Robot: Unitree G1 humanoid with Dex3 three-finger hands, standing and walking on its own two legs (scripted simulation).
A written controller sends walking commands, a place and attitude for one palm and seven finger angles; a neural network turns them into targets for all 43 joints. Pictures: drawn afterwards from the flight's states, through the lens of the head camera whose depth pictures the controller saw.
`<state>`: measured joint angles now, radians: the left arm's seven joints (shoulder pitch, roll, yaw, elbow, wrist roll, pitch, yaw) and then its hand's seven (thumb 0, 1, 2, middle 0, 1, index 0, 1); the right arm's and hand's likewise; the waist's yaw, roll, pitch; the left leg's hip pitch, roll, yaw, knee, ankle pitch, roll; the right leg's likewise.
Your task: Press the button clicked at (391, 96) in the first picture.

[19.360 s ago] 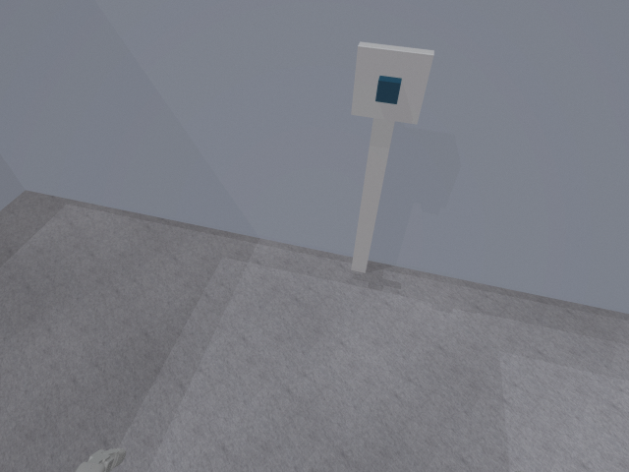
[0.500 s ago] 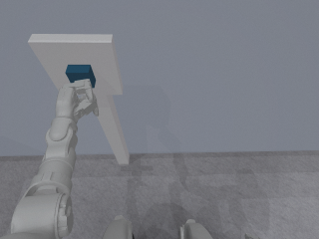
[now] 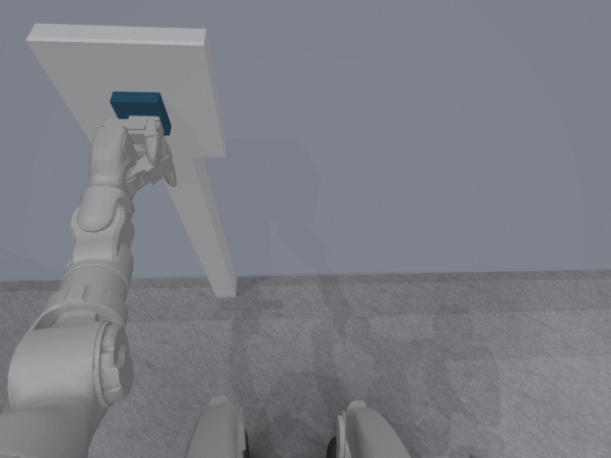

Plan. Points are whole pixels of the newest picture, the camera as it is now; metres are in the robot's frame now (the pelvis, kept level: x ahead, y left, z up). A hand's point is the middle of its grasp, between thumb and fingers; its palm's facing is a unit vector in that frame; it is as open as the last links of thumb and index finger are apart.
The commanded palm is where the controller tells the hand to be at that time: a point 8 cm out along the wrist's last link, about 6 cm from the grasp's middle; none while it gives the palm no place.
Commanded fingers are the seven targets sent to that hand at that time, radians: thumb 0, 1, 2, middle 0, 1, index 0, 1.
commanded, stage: press the button with the knuckle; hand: left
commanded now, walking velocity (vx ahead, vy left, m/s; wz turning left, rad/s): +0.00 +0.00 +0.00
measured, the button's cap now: (143, 109) +0.53 +0.18 +0.11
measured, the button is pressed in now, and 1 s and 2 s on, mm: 11 1 0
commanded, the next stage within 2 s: hold the button down briefly in 0.14 s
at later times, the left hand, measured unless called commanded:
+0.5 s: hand (167, 159) +0.48 +0.16 +0.08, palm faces -0.01 -1.00 -0.05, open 3.6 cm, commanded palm +0.49 +0.20 +0.08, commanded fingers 0.00 0.90 0.90 -1.30 -1.50 -1.30 -1.50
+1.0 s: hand (167, 168) +0.47 +0.16 +0.08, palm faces +0.00 -1.00 -0.03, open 3.4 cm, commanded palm +0.43 +0.20 +0.08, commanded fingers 0.00 0.90 0.90 -1.30 -1.50 -1.30 -1.50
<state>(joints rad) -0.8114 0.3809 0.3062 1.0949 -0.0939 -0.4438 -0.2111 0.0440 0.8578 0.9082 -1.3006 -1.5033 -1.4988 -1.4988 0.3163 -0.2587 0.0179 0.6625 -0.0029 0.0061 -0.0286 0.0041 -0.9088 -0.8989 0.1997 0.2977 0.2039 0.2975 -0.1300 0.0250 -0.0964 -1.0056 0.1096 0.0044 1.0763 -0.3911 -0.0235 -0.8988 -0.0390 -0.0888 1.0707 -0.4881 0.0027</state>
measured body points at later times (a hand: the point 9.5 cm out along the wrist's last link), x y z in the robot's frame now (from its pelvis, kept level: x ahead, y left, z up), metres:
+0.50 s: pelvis -0.03 +0.01 -0.01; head +0.08 +0.03 +0.43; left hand +0.48 +0.21 +0.08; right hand -0.01 -0.26 -0.12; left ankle +0.06 +0.13 -0.66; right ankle +0.01 -0.13 -0.66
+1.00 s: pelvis +0.00 +0.01 +0.01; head +0.09 +0.01 +0.45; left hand +0.46 +0.21 +0.08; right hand +0.04 -0.26 -0.11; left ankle +0.06 +0.13 -0.66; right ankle +0.01 -0.13 -0.66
